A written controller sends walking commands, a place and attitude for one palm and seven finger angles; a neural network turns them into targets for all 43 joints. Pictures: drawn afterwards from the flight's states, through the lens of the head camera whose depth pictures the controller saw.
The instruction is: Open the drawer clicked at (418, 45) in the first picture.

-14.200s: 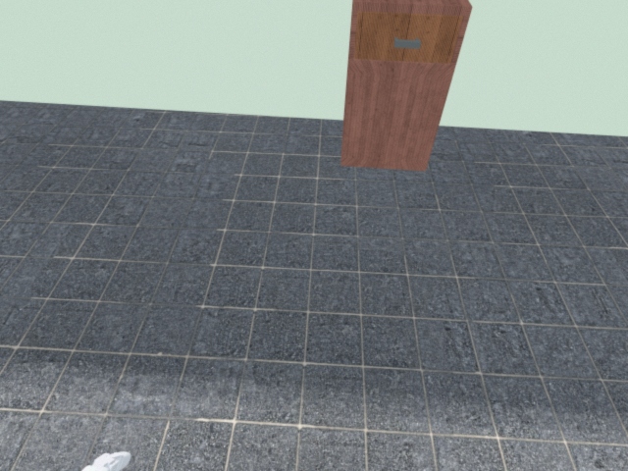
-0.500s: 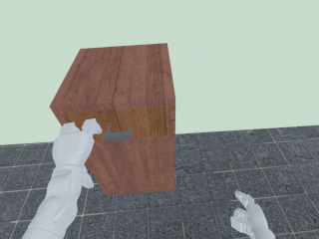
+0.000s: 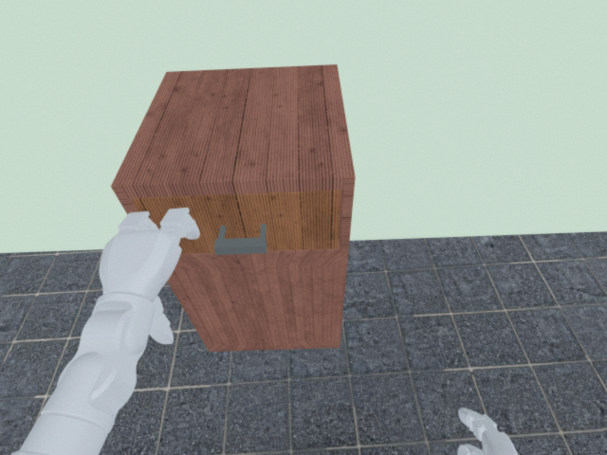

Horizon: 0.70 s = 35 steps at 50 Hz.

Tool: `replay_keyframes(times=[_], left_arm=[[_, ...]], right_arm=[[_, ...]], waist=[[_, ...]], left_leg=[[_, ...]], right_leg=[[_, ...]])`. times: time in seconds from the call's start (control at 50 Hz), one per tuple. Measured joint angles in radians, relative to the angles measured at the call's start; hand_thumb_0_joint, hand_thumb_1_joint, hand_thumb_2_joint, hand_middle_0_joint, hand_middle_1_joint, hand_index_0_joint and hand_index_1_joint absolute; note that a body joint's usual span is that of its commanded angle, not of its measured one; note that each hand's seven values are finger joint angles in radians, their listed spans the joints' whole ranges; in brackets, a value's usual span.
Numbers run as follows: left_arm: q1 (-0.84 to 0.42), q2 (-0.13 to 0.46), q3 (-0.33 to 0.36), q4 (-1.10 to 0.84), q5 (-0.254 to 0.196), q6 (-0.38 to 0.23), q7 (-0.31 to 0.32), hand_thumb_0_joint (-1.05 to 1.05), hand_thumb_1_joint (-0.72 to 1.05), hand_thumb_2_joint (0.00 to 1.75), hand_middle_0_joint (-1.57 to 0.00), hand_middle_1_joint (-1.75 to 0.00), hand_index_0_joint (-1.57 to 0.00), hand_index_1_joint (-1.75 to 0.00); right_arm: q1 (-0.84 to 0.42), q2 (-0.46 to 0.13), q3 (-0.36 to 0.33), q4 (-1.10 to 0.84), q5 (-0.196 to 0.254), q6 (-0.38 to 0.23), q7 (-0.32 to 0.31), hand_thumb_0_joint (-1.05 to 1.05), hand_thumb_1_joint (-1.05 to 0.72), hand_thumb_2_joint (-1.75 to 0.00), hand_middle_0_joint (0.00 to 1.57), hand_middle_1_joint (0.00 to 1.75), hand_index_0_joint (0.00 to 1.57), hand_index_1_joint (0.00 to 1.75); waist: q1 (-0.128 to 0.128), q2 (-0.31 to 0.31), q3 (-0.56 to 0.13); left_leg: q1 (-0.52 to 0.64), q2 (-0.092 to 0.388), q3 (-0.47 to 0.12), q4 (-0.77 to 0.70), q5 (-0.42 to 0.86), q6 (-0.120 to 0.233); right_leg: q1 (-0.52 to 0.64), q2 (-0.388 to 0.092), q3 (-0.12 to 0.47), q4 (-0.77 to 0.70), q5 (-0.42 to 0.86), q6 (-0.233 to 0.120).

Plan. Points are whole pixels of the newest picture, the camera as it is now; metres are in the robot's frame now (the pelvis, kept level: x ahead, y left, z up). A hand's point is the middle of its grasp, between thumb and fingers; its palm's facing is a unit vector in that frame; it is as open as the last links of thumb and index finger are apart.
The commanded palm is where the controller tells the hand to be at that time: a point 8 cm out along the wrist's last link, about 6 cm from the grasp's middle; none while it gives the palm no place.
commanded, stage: raise the hand with hooked fingers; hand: left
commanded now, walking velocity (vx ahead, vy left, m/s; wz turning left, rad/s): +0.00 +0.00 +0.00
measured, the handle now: (242, 237) +0.52 +0.21 -0.11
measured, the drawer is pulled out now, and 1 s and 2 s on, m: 0.00 0.00 0.00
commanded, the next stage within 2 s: move the hooked fingers above the handle in 0.04 s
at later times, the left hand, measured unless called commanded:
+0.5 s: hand (183, 268) +0.33 +0.22 +0.05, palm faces +0.03 -0.04 -1.00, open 13.9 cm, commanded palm +0.32 +0.22 +0.10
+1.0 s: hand (204, 254) +0.40 +0.22 +0.00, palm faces -0.03 -0.03 -1.00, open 13.9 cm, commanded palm +0.38 +0.22 +0.06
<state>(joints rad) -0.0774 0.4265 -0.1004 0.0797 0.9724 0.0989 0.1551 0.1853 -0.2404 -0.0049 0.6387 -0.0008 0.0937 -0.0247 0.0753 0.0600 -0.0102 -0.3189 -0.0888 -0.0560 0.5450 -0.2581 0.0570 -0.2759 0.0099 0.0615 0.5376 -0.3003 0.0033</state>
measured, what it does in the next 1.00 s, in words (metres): stands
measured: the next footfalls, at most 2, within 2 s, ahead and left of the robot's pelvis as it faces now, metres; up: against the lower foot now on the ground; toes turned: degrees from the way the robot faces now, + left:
none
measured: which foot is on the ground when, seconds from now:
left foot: down 0.00-1.00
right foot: down 0.00-1.00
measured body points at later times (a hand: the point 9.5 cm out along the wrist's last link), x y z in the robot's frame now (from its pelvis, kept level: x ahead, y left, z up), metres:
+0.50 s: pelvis +0.01 -0.04 +0.00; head +0.03 -0.07 +0.44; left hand +0.33 +0.22 +0.10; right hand +0.18 -0.28 -0.12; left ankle +0.01 +0.08 -0.73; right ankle -0.01 -0.14 -0.73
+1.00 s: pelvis +0.02 -0.03 -0.02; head +0.07 -0.06 +0.43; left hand +0.39 +0.22 +0.06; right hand +0.13 -0.29 -0.15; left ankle +0.01 +0.08 -0.73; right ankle -0.01 -0.14 -0.73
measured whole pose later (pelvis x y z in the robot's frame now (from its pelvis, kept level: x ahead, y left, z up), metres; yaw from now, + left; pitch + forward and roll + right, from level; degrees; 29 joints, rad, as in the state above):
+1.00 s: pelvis +0.02 -0.03 -0.02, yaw -1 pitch +12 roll +0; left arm -0.37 0.41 -0.04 0.65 1.02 0.08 0.30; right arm 0.24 -0.25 -0.06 0.67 0.02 0.11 -0.04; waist 0.00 0.06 -0.13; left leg -0.57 -0.05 -0.06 0.72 -0.36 0.02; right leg -0.54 0.06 0.05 0.72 -0.39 -0.03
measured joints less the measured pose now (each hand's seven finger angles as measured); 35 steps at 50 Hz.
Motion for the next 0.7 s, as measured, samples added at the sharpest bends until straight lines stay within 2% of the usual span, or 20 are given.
replay_keyframes(times=[0.1,0.22,0.3,0.42,0.5,0.58,0.7], left_arm=[[-0.025,0.0,0.009,0.025,-0.009,0.051,0.035,0.0,-0.49,0.3,-0.32,-1.2,-0.32,-1.2],[-0.052,-0.016,-0.024,0.084,-0.019,0.106,-0.009,0.0,-0.49,0.3,-0.32,-1.2,-0.31,-1.2],[-0.086,-0.026,-0.04,0.15,-0.004,0.07,-0.032,0.0,-0.5,0.3,-0.32,-1.2,-0.31,-1.2],[-0.111,-0.002,0.017,0.227,0.016,-0.021,0.006,0.0,-0.49,0.3,-0.32,-1.2,-0.32,-1.2],[-0.138,0.014,0.045,0.289,0.016,-0.023,0.036,0.0,-0.49,0.3,-0.32,-1.2,-0.32,-1.2],[-0.156,0.019,0.05,0.337,0.008,-0.02,0.031,0.0,-0.49,0.3,-0.32,-1.2,-0.31,-1.2],[-0.187,0.012,0.043,0.389,0.012,-0.077,0.029,0.0,-0.49,0.3,-0.32,-1.2,-0.31,-1.2]], right_arm=[[-0.014,-0.003,-0.007,0.017,0.01,0.001,0.0,0.01,-0.91,-0.9,0.2,0.3,0.2,0.3],[-0.04,-0.001,0.005,0.006,0.019,0.007,-0.011,0.01,-0.91,-0.9,0.2,0.3,0.2,0.3],[-0.054,0.004,0.015,-0.005,0.016,0.002,-0.024,0.01,-0.91,-0.9,0.2,0.3,0.2,0.3],[-0.048,0.007,0.009,-0.008,0.012,-0.007,-0.042,0.01,-0.91,-0.9,0.2,0.3,0.2,0.3],[-0.029,-0.006,-0.006,0.001,0.017,-0.01,-0.046,0.01,-0.91,-0.9,0.2,0.3,0.2,0.3],[-0.01,-0.021,-0.021,0.013,0.019,-0.009,-0.047,0.01,-0.91,-0.9,0.2,0.3,0.2,0.3],[0.011,-0.03,-0.038,0.025,0.014,-0.008,-0.052,0.01,-0.91,-0.9,0.2,0.3,0.2,0.3]], waist=[[0.003,0.009,-0.011],[-0.006,0.016,-0.024],[-0.012,0.006,-0.024],[-0.02,-0.009,-0.033],[-0.021,-0.007,-0.045],[-0.026,-0.003,-0.057],[-0.041,-0.008,-0.07]], left_leg=[[-0.004,0.003,-0.006,-0.003,0.004,-0.008],[0.008,0.009,-0.013,-0.017,0.009,-0.019],[0.001,0.018,-0.018,-0.01,0.005,-0.03],[-0.029,0.037,-0.02,0.018,-0.015,-0.048],[-0.061,0.043,-0.026,0.043,-0.03,-0.055],[-0.094,0.045,-0.03,0.065,-0.043,-0.057],[-0.148,0.043,-0.03,0.104,-0.064,-0.056]], right_leg=[[-0.006,0.003,-0.006,0.003,0.001,0.001],[-0.001,0.009,-0.012,0.005,-0.001,-0.008],[-0.012,0.018,-0.018,0.019,-0.008,-0.021],[-0.043,0.039,-0.02,0.046,-0.021,-0.04],[-0.073,0.047,-0.028,0.067,-0.034,-0.048],[-0.104,0.05,-0.032,0.086,-0.046,-0.051],[-0.157,0.05,-0.035,0.124,-0.067,-0.051]])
